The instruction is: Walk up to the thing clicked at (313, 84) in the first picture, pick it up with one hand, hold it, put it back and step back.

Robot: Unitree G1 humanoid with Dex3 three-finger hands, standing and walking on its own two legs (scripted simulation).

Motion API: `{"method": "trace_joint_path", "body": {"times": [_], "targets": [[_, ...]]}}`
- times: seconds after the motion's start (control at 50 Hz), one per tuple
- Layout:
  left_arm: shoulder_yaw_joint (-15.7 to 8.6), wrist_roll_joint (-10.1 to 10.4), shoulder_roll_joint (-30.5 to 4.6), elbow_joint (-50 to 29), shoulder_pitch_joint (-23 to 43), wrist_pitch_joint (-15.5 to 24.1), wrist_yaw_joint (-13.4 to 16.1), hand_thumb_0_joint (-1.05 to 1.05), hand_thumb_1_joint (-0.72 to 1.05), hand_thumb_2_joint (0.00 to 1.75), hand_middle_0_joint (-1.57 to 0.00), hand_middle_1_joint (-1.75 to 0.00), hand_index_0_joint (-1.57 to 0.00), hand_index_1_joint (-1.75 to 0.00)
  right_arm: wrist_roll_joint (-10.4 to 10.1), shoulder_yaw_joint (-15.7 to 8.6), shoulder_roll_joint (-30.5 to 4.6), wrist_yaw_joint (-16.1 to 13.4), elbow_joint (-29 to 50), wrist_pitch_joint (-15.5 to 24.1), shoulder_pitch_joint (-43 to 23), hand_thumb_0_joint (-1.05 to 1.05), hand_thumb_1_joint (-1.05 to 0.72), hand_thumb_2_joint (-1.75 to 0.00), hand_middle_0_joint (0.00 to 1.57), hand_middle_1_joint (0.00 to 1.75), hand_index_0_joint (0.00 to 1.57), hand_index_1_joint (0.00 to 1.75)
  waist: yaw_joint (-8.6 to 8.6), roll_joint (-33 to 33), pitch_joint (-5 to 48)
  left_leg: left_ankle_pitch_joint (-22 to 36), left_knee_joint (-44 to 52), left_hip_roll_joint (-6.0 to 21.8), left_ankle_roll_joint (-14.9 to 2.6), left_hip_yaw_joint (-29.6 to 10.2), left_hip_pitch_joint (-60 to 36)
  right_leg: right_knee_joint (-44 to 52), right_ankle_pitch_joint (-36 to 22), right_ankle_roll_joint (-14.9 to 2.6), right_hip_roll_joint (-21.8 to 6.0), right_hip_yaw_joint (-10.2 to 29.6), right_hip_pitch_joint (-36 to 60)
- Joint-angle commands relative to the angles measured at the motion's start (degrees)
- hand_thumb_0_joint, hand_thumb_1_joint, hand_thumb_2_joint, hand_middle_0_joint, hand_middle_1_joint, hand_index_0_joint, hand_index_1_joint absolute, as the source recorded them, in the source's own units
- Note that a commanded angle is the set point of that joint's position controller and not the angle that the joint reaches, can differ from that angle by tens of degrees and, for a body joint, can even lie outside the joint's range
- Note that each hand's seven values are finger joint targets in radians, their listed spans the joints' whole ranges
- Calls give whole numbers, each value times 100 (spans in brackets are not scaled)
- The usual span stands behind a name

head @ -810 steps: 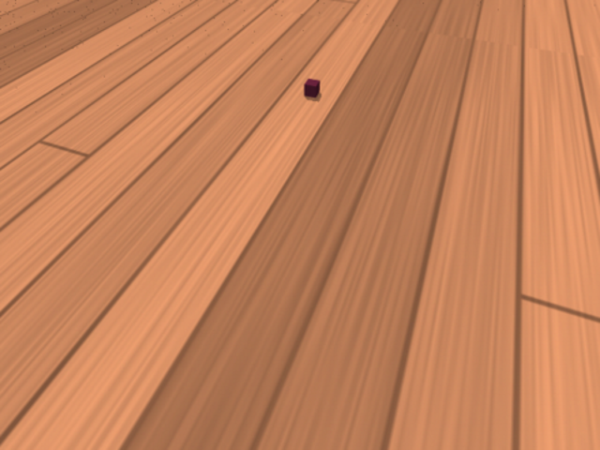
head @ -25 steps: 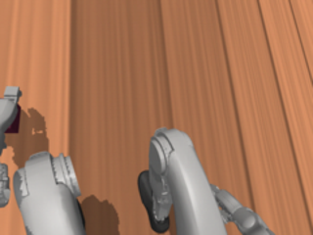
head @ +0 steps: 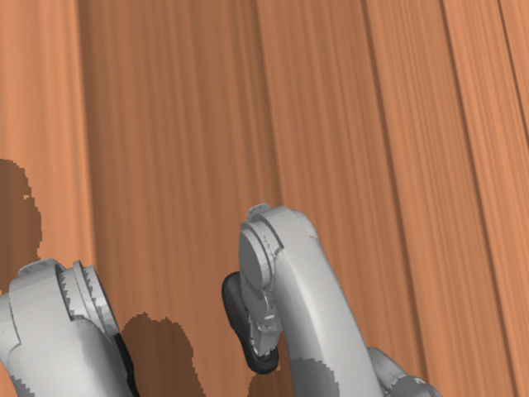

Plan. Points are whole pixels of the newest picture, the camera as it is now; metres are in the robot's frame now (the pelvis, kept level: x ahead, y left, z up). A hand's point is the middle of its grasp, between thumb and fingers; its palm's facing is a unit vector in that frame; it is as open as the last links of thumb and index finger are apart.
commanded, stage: rest palm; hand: left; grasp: from above
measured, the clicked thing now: out of the picture +0.42 +0.32 -0.26
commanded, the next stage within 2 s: close in 0.66 s
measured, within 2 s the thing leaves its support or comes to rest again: neither
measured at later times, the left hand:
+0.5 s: hand out of the picture +0.42 +0.32 -0.22, palm faces -0.43 -0.07 -0.90, open 13.8 cm
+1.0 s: hand out of the picture +0.40 +0.30 -0.23, palm faces -0.48 -0.06 -0.88, open 13.8 cm
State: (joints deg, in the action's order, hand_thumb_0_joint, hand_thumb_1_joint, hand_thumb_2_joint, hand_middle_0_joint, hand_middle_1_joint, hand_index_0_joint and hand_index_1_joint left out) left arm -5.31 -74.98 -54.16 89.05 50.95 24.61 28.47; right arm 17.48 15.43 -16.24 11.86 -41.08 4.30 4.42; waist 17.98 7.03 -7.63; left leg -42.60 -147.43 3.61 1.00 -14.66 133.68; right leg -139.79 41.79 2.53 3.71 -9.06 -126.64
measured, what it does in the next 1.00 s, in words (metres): stands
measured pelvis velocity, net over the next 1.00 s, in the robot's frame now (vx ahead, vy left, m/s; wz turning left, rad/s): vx -0.01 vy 0.00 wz -0.01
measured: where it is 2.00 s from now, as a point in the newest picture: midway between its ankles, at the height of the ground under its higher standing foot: (193, 367)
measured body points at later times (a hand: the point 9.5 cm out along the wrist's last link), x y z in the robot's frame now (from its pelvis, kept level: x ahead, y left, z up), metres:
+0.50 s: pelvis -0.01 +0.00 -0.01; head +0.23 +0.13 +0.35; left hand +0.43 +0.32 -0.17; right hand +0.11 -0.26 -0.08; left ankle +0.06 +0.13 -0.26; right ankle +0.10 -0.12 -0.26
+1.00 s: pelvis -0.01 +0.00 +0.00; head +0.23 +0.13 +0.36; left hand +0.42 +0.31 -0.18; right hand +0.08 -0.25 -0.08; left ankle +0.06 +0.13 -0.26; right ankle +0.10 -0.12 -0.26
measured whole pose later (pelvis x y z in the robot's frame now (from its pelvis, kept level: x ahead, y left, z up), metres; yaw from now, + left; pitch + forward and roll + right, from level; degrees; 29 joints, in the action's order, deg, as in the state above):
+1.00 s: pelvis -0.01 +0.00 +0.00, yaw -1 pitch +25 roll -12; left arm -1.0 -79.8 -52.6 91.3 49.8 25.3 35.4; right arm 19.0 16.4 -16.6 11.1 -41.1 5.2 2.1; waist 17.5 7.8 -6.2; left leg -41.1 -147.7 3.5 0.8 -15.2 133.7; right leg -139.5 39.9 2.7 4.2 -9.4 -126.5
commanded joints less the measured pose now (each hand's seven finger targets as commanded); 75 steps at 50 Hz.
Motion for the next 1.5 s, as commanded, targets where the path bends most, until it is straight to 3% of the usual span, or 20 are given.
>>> {"method": "trace_joint_path", "body": {"times": [0.0, 0.14, 0.24, 0.36, 0.42, 0.46, 0.56, 0.64, 0.68, 0.72, 0.88, 0.98, 1.12, 1.18, 1.24, 1.28, 1.32, 1.4, 1.44, 1.48], "targets": [[-17, -300, -1117, -392, 966, 260, 529, 0, -43, 90, -4, -96, -8, -92, 55, -580, -1734, -144, 29, -44, 646, 0, -89, -90, 20, 30, 20, 30, -46, -2591, 3705, 1450, 1457, -21, -139, 628, -2790, 1285, -1548, -378, 319, -492, 1752], [294, -608, -755, -537, 1419, -200, 1425, 0, -43, 89, -4, -97, -8, -93, 160, -664, -1810, -186, -161, 107, 391, 0, -89, -90, 20, 30, 20, 30, 48, -2685, 3693, 1086, 1573, -52, -65, 680, -2664, 1325, -1266, -443, 344, -459, 1362], [560, -464, -367, -116, 1604, -846, 1731, 0, -43, 89, -5, -97, -9, -93, 114, -736, -1799, -104, -268, 364, 316, 0, -90, -90, 20, 30, 20, 30, 137, -2643, 3522, 917, 1614, -59, -82, 722, -2416, 1317, -1164, -463, 325, -412, 1084], [547, -32, -326, -85, 2024, -1328, 1281, 0, -41, 87, -5, -100, -10, -94, -60, -841, -1855, 7, -241, 662, 395, 0, -90, -90, 20, 30, 20, 30, 140, -2686, 3641, 713, 1605, -21, -135, 673, -2431, 1324, -1070, -448, 225, -333, 1047], [136, 95, -730, 59, 1966, -1339, 902, 0, -41, 86, -5, -101, -10, -95, -139, -842, -1927, 4, -37, 732, 508, 0, -90, -90, 20, 30, 20, 30, 193, -2450, 3602, 818, 1499, -62, -197, 678, -2345, 1300, -1227, -378, 139, -372, 1222], [14, 141, -708, 317, 1743, -1286, 615, 0, -41, 87, -5, -102, -10, -96, -147, -853, -1888, -17, -44, 692, 638, 0, -90, -90, 20, 30, 20, 30, 249, -2373, 3559, 899, 1533, -76, -197, 671, -2303, 1285, -1303, -386, 152, -384, 1297], [168, 270, -781, -100, 1530, -876, -30, 0, -43, 87, -4, -103, -9, -97, -164, -742, -1746, -43, 55, 502, 757, 0, -90, -90, 20, 30, 20, 30, 178, -2560, 3945, 1643, 1404, -92, -174, 737, -2671, 1249, -1978, -352, 183, -374, 1941], [-9, 258, -1146, -623, 1245, -307, -162, 0, -46, 91, -5, -98, -8, -95, -126, -564, -1768, -85, 140, 299, 869, 0, -90, -90, 20, 30, 20, 30, 118, -2567, 4219, 2270, 1222, -66, -152, 719, -2932, 1305, -2482, -343, 209, -434, 2403], [90, 240, -952, -372, 1005, -132, -189, 0, -47, 93, -5, -96, -7, -94, -111, -515, -1728, -75, 144, 201, 823, 0, -90, -90, 20, 30, 20, 30, 121, -2357, 3997, 2182, 1172, -54, -179, 686, -2769, 1333, -2381, -327, 228, -463, 2278], [-35, 222, -1029, -419, 889, 70, -84, 0, -48, 94, -5, -95, -6, -93, -52, -454, -1700, -75, 133, 123, 865, 0, -90, -90, 20, 30, 20, 30, 73, -2316, 4050, 2173, 1205, -34, -202, 655, -2827, 1383, -2370, -272, 246, -483, 2405], [223, -320, -1013, -305, 1087, 256, 669, 0, -40, 93, -7, -93, -10, -90, 104, -458, -1824, -143, 48, 51, 546, 0, -88, -89, 20, 30, 20, 30, 82, -2473, 3400, 1108, 1539, -31, -114, 555, -2616, 1341, -1266, -391, 320, -594, 1565], [444, -545, -842, -318, 1303, -121, 1318, 0, -35, 88, -9, -93, -12, -89, 176, -504, -1858, -188, -51, 188, 364, 0, -88, -89, 20, 30, 20, 30, 85, -2527, 3421, 970, 1568, -26, -77, 633, -2543, 1378, -1117, -440, 352, -469, 1371], [526, -342, -671, -215, 1635, -989, 1727, 0, -34, 85, -12, -88, -15, -85, 76, -605, -1858, -112, -181, 492, 288, 0, -89, -89, 20, 30, 20, 30, 101, -2706, 3668, 985, 1597, -24, -75, 696, -2492, 1302, -1263, -461, 311, -395, 1283], [472, -209, -718, -348, 1996, -1233, 1576, 0, -35, 87, -12, -88, -14, -85, -13, -666, -1951, -52, -154, 611, 383, 0, -89, -89, 20, 30, 20, 30, 171, -2952, 3909, 1174, 1570, -18, -90, 666, -2781, 1199, -1538, -438, 263, -428, 1301], [455, 68, -539, 82, 1853, -1369, 1194, 0, -35, 87, -14, -86, -16, -85, -79, -694, -1935, 9, -46, 731, 374, 0, -89, -90, 20, 30, 20, 30, 306, -2696, 3544, 1033, 1456, -20, -146, 671, -2456, 1256, -1479, -402, 245, -415, 1284], [60, 114, -1055, 153, 1937, -1361, 889, 0, -35, 86, -14, -87, -16, -85, -138, -686, -1995, 2, 54, 733, 560, 0, -89, -89, 20, 30, 20, 30, 251, -2648, 3539, 1075, 1451, -36, -179, 682, -2380, 1277, -1507, -384, 183, -386, 1380], [-92, 209, -1038, 364, 1647, -1321, 516, 0, -35, 87, -16, -84, -17, -84, -138, -722, -1950, -7, -6, 688, 745, 0, -89, -90, 20, 30, 20, 30, 298, -2354, 3356, 1061, 1447, -69, -206, 689, -2162, 1316, -1450, -360, 158, -408, 1430], [297, 344, -727, -40, 1583, -904, -133, 0, -35, 87, -16, -87, -17, -86, -189, -703, -1916, -92, 209, 532, 652, 0, -89, -90, 20, 30, 20, 30, 241, -2470, 3598, 1306, 1477, -90, -159, 650, -2478, 1349, -1606, -408, 208, -450, 1693], [189, 332, -1198, -610, 1634, -584, -333, 0, -33, 86, -18, -84, -19, -83, -185, -668, -1957, -123, 179, 454, 828, 0, -89, -90, 20, 30, 20, 30, 119, -2621, 3958, 1752, 1418, -80, -124, 652, -2866, 1325, -1966, -382, 214, -464, 2044], [164, 281, -1158, -428, 1231, -291, -420, 0, -29, 85, -23, -77, -23, -77, -152, -509, -1917, -133, 263, 346, 864, 0, -89, -90, 20, 30, 20, 30, 198, -2426, 3876, 2045, 1233, -98, -113, 648, -2839, 1292, -2174, -398, 201, -522, 2144]]}}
